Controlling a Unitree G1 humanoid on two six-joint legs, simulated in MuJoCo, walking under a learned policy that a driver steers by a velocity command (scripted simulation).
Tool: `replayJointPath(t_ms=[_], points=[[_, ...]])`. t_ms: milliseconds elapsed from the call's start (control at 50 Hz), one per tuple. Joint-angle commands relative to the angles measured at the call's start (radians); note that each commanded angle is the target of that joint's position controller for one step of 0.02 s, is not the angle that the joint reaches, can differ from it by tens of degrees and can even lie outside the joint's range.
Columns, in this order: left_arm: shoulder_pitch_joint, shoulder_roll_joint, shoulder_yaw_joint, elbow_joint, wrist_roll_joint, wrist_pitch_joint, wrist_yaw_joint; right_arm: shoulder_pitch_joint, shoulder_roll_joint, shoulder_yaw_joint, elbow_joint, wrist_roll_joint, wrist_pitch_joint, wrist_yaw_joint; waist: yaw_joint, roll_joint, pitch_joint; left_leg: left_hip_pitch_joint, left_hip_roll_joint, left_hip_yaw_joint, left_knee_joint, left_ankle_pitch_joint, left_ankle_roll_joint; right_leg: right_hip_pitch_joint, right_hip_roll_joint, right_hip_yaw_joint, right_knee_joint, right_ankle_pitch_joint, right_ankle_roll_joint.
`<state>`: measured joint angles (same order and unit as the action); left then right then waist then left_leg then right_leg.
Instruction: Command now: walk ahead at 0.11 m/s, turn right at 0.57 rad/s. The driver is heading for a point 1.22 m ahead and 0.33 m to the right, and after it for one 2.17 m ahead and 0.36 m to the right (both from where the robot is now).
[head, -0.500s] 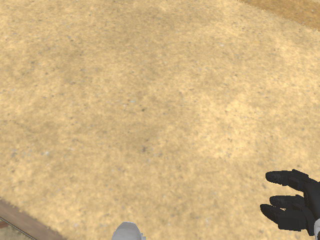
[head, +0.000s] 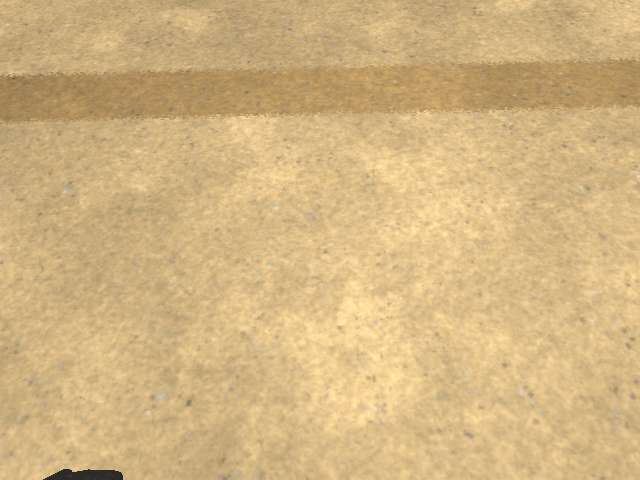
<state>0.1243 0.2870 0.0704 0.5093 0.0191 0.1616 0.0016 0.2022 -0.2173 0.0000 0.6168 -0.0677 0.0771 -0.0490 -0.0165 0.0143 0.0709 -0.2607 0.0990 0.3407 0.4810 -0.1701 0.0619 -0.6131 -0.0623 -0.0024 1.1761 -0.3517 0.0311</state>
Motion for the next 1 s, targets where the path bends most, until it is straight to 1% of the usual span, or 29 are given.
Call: replayJointPath(t_ms=[20,40,80,100,120,140,160,180,220,260,280,340,380,460,500,540,600,620,640,660,680,700,720,740,780,820,860,940,1000], points=[[-0.095,0.078,0.016,-0.117,0.002,-0.035,-0.027,0.082,-0.205,-0.079,-0.056,-0.011,-0.004,0.033,-0.082,0.091,-0.046,0.178,0.271,-0.224,-0.240,-0.343,0.103,-0.039,0.017,-0.108,-0.228,-0.101,-0.018],[-0.056,0.109,0.034,-0.105,-0.005,-0.045,-0.046,0.038,-0.210,-0.087,-0.049,-0.001,-0.009,0.036,-0.058,0.093,-0.065,0.138,0.283,-0.206,-0.255,-0.459,0.089,0.042,0.006,-0.130,-0.289,-0.150,-0.046],[0.020,0.108,0.042,-0.085,-0.014,-0.060,-0.060,0.016,-0.228,-0.094,-0.026,0.005,-0.013,0.037,-0.016,0.113,-0.063,0.028,0.262,-0.173,-0.244,-0.611,0.042,0.226,0.026,-0.166,-0.428,-0.150,-0.095],[0.098,0.086,0.039,-0.050,-0.010,-0.072,-0.058,-0.016,-0.220,-0.091,-0.012,0.014,-0.010,0.043,0.035,0.093,-0.066,-0.029,0.230,-0.133,-0.195,-0.654,0.011,0.350,0.050,-0.196,-0.555,-0.063,-0.119],[0.229,0.084,0.041,0.010,0.003,-0.091,-0.046,-0.018,-0.192,-0.084,0.007,0.009,-0.007,0.052,0.087,0.013,-0.074,-0.120,0.149,-0.062,-0.062,-0.665,-0.037,0.503,0.080,-0.177,-0.678,-0.079,-0.145],[0.368,0.137,0.055,0.045,0.031,-0.105,-0.034,-0.050,-0.139,-0.074,-0.004,0.011,-0.007,0.065,0.154,-0.205,-0.043,-0.307,0.051,0.020,0.304,-0.657,-0.074,0.600,-0.086,0.126,-0.815,-0.254,-0.198],[0.345,0.231,0.079,0.000,0.025,-0.103,-0.016,-0.100,-0.140,-0.072,-0.073,0.029,-0.006,0.076,0.137,-0.218,0.036,-0.560,-0.053,-0.149,0.492,-0.581,-0.104,0.548,-0.216,0.543,-0.952,-0.531,-0.307],[0.304,0.226,0.078,-0.003,0.014,-0.102,0.007,-0.137,-0.137,-0.076,-0.096,0.007,-0.011,0.088,0.119,-0.174,0.051,-0.552,-0.053,-0.302,0.645,-0.429,-0.112,0.429,-0.265,0.686,-1.047,-0.627,-0.335],[0.178,0.161,0.047,-0.026,0.021,-0.127,0.022,-0.096,-0.144,-0.082,-0.065,0.021,-0.040,0.086,0.043,-0.182,0.013,-0.531,-0.029,-0.343,0.746,-0.206,-0.112,0.403,-0.224,0.545,-1.036,-0.458,-0.322],[0.170,0.088,0.025,-0.017,0.009,-0.159,0.021,-0.104,-0.148,-0.086,-0.035,0.007,-0.062,0.082,0.056,-0.142,-0.024,-0.540,-0.036,-0.349,0.754,-0.114,-0.106,0.470,-0.163,0.448,-1.020,-0.250,-0.307],[0.207,0.075,0.019,-0.001,0.012,-0.177,0.021,-0.106,-0.150,-0.085,-0.025,0.009,-0.067,0.084,0.066,-0.102,-0.034,-0.562,-0.042,-0.354,0.742,-0.082,-0.104,0.517,-0.146,0.426,-1.003,-0.178,-0.305],[0.336,0.091,0.029,0.083,0.001,-0.216,0.012,-0.128,-0.128,-0.073,-0.001,0.004,-0.066,0.080,0.091,-0.022,-0.071,-0.637,-0.053,-0.359,0.692,-0.004,-0.103,0.660,-0.134,0.410,-0.985,0.009,-0.324],[0.388,0.088,0.030,0.132,-0.003,-0.240,0.007,-0.146,-0.121,-0.069,0.007,0.005,-0.078,0.088,0.106,-0.044,-0.074,-0.672,-0.053,-0.355,0.633,0.033,-0.089,0.701,-0.142,0.402,-0.994,0.075,-0.327],[0.403,0.077,0.028,0.188,0.000,-0.264,0.000,-0.238,-0.113,-0.062,-0.019,0.035,-0.098,0.107,0.117,-0.115,-0.029,-0.611,-0.050,-0.364,0.488,0.090,-0.077,0.639,-0.132,0.373,-1.011,0.118,-0.326],[0.350,0.107,0.037,0.191,0.004,-0.275,0.004,-0.245,-0.111,-0.058,-0.020,0.039,-0.097,0.119,0.093,-0.144,-0.006,-0.475,-0.057,-0.352,0.373,0.066,-0.073,0.531,-0.107,0.338,-1.007,0.154,-0.294],[0.328,0.118,0.043,0.206,-0.005,-0.270,0.002,-0.255,-0.108,-0.057,-0.043,0.039,-0.095,0.112,0.065,-0.174,0.033,-0.363,-0.063,-0.342,0.278,0.009,-0.057,0.450,-0.107,0.346,-1.000,0.146,-0.268],[0.264,0.142,0.058,0.208,0.001,-0.258,-0.009,-0.125,-0.135,-0.077,-0.025,0.064,-0.088,0.093,-0.001,-0.173,0.030,-0.082,-0.103,-0.322,0.111,-0.046,-0.050,0.361,-0.092,0.371,-0.923,0.226,-0.205],[0.248,0.154,0.062,0.216,0.000,-0.255,-0.017,-0.002,-0.154,-0.093,0.003,0.067,-0.092,0.073,-0.069,-0.128,-0.031,0.061,-0.134,-0.294,0.049,-0.035,-0.047,0.367,-0.061,0.345,-0.761,0.353,-0.181],[0.267,0.114,0.056,0.222,-0.018,-0.255,-0.029,0.142,-0.198,-0.110,0.035,0.045,-0.107,0.055,-0.122,-0.040,-0.156,0.268,-0.101,-0.311,0.051,-0.061,-0.037,0.320,0.019,0.273,-0.507,0.370,-0.156],[0.300,-0.017,0.020,0.185,-0.018,-0.255,-0.030,0.280,-0.281,-0.119,0.024,0.008,-0.126,0.037,-0.133,0.162,-0.318,0.429,0.179,-0.642,-0.012,-0.494,-0.016,0.213,0.094,0.182,-0.149,0.073,-0.132],[0.411,-0.099,-0.001,0.139,-0.049,-0.254,-0.025,0.196,-0.379,-0.129,-0.012,-0.011,-0.130,0.036,-0.014,0.453,-0.345,0.462,0.339,-1.189,-0.320,-0.647,0.047,-0.019,0.203,0.132,0.053,-0.234,-0.097],[0.363,-0.011,0.011,0.172,-0.025,-0.237,-0.016,0.111,-0.277,-0.118,-0.012,0.005,-0.131,0.039,0.014,0.270,-0.212,0.309,0.334,-1.230,-0.375,-0.768,0.080,-0.085,0.129,0.131,0.167,-0.087,-0.116],[0.286,0.030,0.020,0.172,-0.007,-0.231,-0.024,0.044,-0.187,-0.097,-0.015,0.020,-0.139,0.041,0.026,0.130,-0.119,0.207,0.285,-1.025,-0.315,-0.643,0.077,-0.080,0.081,0.122,0.171,0.032,-0.126],[0.211,0.024,0.021,0.172,-0.004,-0.229,-0.035,0.050,-0.135,-0.084,0.005,0.029,-0.145,0.044,0.009,0.076,-0.068,0.144,0.213,-0.812,-0.287,-0.407,0.064,-0.064,0.052,0.116,0.136,0.089,-0.121],[0.171,0.011,0.022,0.158,0.010,-0.215,-0.055,0.109,-0.085,-0.065,0.047,0.038,-0.175,0.036,-0.003,0.097,-0.061,0.107,0.144,-0.595,-0.276,-0.094,0.063,-0.024,0.042,0.124,0.050,0.109,-0.093],[0.148,-0.012,0.009,0.154,0.014,-0.207,-0.049,0.160,-0.088,-0.061,0.083,0.039,-0.204,0.039,0.005,0.104,-0.078,0.155,0.139,-0.552,-0.277,0.099,0.084,-0.034,0.069,0.139,0.016,0.103,-0.089],[0.082,-0.004,0.007,0.133,0.021,-0.203,-0.046,0.194,-0.126,-0.072,0.104,0.045,-0.220,0.042,0.005,0.075,-0.050,0.216,0.159,-0.511,-0.300,0.172,0.111,-0.123,0.075,0.129,-0.035,0.113,-0.083],[-0.086,-0.023,-0.022,0.076,0.015,-0.210,-0.072,0.214,-0.100,-0.059,0.152,0.059,-0.208,0.046,-0.006,0.065,-0.008,0.226,0.098,-0.357,-0.346,0.310,0.100,-0.121,0.055,0.017,-0.318,0.240,-0.070],[-0.176,-0.055,-0.046,0.054,0.017,-0.210,-0.091,0.255,-0.145,-0.066,0.190,0.065,-0.198,0.043,-0.037,0.051,0.012,0.186,0.104,-0.308,-0.381,0.455,0.086,0.062,0.060,-0.091,-0.533,0.318,-0.098]])
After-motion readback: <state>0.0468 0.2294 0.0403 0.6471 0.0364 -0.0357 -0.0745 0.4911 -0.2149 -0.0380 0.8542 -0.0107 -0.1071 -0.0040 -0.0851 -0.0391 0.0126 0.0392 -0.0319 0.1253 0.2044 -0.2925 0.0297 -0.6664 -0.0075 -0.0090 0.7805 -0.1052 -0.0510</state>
